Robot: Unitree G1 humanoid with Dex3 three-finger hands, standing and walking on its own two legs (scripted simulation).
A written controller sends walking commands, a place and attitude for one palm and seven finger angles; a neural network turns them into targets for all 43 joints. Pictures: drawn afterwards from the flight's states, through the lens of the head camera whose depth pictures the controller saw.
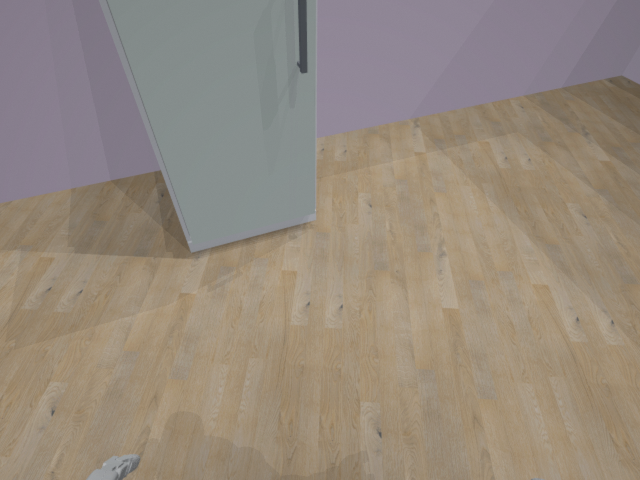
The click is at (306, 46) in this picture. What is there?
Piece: fridge door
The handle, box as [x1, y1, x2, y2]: [297, 0, 306, 72]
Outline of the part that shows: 298,0 300,60 297,61 297,64 301,72 306,72 306,0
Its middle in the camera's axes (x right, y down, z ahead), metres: -0.06 -0.60 +1.04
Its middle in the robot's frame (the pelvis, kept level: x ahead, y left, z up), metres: +1.19 +0.13 +0.11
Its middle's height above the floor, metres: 0.88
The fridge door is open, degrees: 0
